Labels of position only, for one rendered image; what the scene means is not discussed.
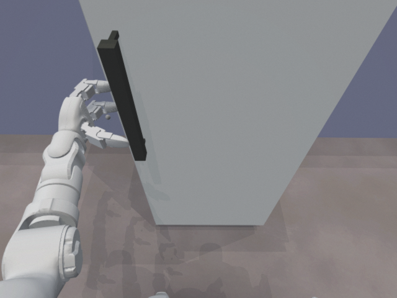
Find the handle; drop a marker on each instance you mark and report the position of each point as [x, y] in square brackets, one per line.
[112, 61]

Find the robot left forearm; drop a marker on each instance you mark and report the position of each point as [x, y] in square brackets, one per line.
[56, 197]

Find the robot left upper arm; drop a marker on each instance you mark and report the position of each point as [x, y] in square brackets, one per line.
[40, 261]

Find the robot left hand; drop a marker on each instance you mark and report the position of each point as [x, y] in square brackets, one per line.
[74, 114]

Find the fridge door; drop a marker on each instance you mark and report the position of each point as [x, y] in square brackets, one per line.
[231, 94]

